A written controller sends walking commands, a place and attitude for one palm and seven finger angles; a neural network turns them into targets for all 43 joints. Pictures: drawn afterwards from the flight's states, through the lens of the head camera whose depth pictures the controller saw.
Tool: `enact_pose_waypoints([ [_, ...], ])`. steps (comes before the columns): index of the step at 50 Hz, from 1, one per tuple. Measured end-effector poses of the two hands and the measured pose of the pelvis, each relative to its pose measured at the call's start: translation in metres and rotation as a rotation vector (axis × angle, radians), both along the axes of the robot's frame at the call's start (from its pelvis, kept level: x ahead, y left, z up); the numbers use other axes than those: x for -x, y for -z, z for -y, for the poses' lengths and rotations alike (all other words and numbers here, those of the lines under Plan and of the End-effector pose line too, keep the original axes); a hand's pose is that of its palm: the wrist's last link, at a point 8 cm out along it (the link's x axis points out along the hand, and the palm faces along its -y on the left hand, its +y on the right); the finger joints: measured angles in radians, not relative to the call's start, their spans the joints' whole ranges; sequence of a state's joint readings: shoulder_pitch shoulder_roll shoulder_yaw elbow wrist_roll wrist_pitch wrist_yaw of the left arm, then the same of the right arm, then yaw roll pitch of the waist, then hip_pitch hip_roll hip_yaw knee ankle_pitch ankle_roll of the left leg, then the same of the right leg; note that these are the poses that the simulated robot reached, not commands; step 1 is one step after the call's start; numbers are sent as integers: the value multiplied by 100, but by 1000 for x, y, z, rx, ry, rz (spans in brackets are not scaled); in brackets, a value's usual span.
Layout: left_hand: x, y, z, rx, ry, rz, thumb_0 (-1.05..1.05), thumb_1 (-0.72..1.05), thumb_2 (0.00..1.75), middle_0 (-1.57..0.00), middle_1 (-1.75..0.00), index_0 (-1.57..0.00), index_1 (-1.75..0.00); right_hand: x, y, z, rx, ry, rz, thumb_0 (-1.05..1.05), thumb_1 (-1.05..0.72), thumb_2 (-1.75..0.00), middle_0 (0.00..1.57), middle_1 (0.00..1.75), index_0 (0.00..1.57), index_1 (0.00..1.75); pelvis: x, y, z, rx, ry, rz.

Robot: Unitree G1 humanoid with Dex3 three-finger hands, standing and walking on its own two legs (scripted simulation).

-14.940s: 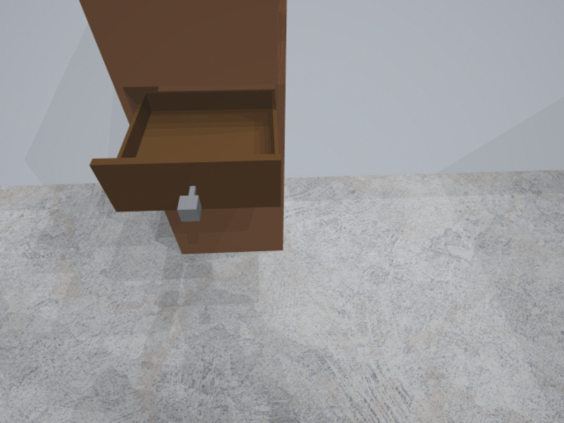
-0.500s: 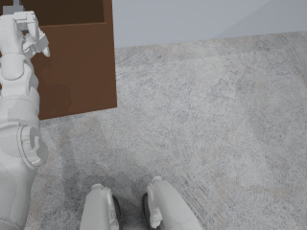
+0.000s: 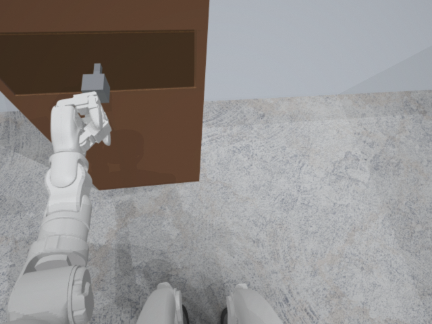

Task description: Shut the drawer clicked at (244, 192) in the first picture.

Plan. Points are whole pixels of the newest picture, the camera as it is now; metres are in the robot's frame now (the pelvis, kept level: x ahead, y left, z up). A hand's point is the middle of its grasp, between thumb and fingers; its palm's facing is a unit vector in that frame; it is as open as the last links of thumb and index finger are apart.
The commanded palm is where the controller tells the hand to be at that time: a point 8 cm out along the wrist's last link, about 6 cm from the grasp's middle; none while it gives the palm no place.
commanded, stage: draw the hand back to the body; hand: left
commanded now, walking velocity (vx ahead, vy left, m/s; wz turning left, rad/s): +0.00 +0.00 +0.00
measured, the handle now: (97, 80) +0.57 +0.21 +0.03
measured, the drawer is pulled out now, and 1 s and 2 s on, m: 0.00 0.00 0.00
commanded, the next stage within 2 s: step back with the hand held close in 1.24 s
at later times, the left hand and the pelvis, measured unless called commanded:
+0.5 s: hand (36, 198) +0.30 +0.21 +0.13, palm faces +0.15 -0.97 -0.20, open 3.3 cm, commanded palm +0.26 +0.26 +0.16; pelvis +0.00 +0.00 +0.06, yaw +3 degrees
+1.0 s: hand out of the picture +0.18 +0.24 +0.23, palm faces +0.38 -0.85 -0.36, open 3.3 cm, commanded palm +0.12 +0.28 +0.26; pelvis +0.00 -0.01 +0.09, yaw +3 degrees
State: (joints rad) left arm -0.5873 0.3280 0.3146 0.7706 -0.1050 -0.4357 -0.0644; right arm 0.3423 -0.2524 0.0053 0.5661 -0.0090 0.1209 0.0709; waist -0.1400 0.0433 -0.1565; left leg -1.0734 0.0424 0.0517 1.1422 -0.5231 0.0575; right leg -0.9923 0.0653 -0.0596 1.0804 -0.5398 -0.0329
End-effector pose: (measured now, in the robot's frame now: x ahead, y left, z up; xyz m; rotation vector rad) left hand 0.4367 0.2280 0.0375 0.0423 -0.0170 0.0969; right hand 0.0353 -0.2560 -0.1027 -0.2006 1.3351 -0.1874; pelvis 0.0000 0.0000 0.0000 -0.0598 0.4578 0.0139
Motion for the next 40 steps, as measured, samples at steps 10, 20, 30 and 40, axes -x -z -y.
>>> enact_pose_waypoints([
  [10,74,-51,-26,16,-35,0,2,89,89,-140,-160,-140,-159,-83,-37,-10,-30,-91,232,0,-91,-90,20,30,20,30,-19,-33,4,-15,-33,131],
  [20,136,-90,-19,-24,37,16,2,90,90,-140,-160,-140,-160,-131,-72,-14,-20,-142,475,1,-91,-90,20,30,20,30,-9,-48,3,-29,-40,247],
  [30,198,-126,-36,-202,-156,-99,2,89,90,-140,-160,-140,-159,-139,-101,-36,-39,-156,553,1,-91,-90,20,30,20,30,5,-73,3,-51,-38,392],
  [40,246,-175,-39,-255,-219,-4,2,89,90,-140,-160,-140,-159,-142,-115,-47,-60,-200,612,1,-90,-90,20,30,20,30,7,-88,3,-61,-35,483],
])
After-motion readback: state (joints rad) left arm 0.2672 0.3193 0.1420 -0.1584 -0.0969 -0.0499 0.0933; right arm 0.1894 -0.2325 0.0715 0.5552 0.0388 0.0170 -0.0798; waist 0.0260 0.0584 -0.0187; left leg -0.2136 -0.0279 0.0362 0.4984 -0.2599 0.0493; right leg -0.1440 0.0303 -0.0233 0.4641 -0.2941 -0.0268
